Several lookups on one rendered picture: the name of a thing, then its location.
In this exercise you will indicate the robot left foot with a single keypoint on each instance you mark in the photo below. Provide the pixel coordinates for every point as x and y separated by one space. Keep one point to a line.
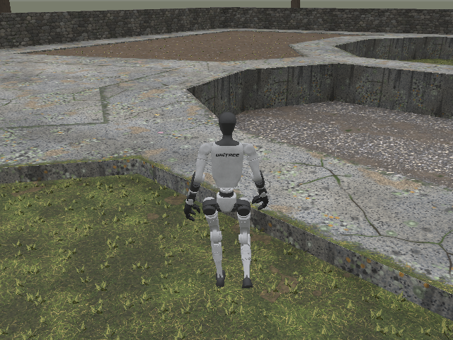
220 281

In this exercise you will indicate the robot torso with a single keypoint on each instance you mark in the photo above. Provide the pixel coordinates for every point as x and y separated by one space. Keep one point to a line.
227 164

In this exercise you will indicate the robot left upper arm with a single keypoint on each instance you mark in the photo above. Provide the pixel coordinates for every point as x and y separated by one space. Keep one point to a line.
204 150

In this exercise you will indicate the robot right upper arm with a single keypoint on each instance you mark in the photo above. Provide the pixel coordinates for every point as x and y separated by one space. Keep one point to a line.
252 160

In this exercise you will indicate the robot left hand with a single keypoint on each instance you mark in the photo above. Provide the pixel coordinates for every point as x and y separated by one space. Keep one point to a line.
188 210

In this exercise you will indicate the robot left forearm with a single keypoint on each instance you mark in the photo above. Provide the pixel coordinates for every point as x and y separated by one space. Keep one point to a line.
192 193

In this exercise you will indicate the robot right hand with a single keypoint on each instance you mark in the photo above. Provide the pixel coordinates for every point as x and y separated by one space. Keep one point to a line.
258 199

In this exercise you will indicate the robot right forearm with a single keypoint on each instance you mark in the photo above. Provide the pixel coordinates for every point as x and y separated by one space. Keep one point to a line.
260 185

